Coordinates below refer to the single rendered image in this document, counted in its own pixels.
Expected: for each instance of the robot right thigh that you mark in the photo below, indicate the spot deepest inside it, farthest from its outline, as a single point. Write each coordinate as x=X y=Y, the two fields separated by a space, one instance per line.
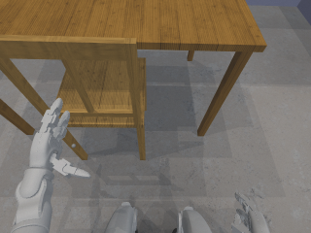
x=190 y=221

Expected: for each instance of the right robot hand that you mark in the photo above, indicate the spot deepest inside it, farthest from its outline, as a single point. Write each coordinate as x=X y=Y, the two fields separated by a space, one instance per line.
x=254 y=221

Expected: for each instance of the left robot hand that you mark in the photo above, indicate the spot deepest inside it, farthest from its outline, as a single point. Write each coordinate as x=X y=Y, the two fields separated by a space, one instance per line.
x=48 y=139

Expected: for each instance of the table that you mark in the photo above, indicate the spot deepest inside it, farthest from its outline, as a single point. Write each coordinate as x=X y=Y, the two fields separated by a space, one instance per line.
x=203 y=25

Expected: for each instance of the chair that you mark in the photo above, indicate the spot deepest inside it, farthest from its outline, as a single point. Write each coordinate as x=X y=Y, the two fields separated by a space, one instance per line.
x=104 y=84

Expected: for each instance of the robot thigh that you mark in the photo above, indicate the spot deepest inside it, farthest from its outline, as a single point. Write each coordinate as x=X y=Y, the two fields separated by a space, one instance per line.
x=190 y=221
x=123 y=220

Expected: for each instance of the robot left thigh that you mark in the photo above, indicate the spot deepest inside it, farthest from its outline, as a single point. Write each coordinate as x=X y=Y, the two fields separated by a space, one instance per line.
x=123 y=220

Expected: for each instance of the robot left forearm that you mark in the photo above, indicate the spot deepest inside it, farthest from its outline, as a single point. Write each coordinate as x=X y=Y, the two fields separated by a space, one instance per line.
x=34 y=201

